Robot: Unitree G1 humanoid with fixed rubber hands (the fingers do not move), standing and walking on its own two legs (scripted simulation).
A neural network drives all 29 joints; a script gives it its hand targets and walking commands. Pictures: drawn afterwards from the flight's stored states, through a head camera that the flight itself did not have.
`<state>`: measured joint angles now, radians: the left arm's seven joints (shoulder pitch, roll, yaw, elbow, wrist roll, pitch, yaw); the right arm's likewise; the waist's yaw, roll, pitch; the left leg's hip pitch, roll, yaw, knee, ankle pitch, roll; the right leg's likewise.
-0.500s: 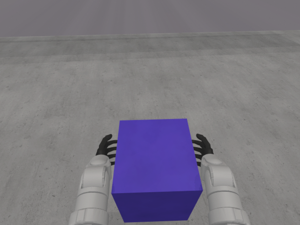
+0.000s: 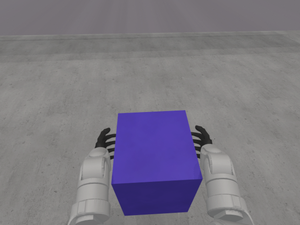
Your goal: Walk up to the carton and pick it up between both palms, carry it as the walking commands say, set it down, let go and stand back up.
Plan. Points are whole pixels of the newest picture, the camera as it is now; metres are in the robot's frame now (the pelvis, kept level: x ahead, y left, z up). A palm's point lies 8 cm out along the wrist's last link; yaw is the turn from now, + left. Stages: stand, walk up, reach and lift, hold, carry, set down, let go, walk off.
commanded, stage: reach and lift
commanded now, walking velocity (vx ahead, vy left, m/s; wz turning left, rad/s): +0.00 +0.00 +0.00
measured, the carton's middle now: (154, 164) +0.31 +0.00 -0.02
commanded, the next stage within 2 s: hold in 0.72 s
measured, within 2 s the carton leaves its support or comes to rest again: neither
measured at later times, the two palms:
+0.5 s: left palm (103, 152) +0.30 +0.15 +0.05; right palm (207, 152) +0.31 -0.14 +0.05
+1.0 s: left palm (99, 160) +0.28 +0.15 +0.05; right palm (207, 157) +0.29 -0.14 +0.06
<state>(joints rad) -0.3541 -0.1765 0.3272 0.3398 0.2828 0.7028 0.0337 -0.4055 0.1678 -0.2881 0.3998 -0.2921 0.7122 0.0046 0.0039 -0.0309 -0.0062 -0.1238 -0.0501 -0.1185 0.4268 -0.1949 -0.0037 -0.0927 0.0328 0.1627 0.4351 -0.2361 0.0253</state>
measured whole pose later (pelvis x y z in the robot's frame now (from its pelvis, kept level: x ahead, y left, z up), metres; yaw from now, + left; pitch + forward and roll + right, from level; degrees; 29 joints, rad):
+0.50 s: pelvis +0.03 -0.01 +0.01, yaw +1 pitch -7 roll +0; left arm -0.21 -0.14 0.19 0.22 0.25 0.77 0.03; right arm -0.23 0.14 -0.14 0.25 -0.25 0.77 -0.02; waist 0.00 -0.02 -0.02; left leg -0.02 -0.04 -0.14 0.34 -0.19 -0.01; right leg 0.02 0.03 0.14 0.34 -0.23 0.01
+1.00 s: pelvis -0.01 +0.00 +0.00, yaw +1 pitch -9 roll +0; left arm -0.32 -0.17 0.30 0.33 0.28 0.73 0.03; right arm -0.37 0.18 -0.28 0.37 -0.30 0.74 0.00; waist 0.00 -0.02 -0.01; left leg -0.10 -0.05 -0.13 0.45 -0.19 -0.01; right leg -0.07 0.03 0.14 0.45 -0.23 0.02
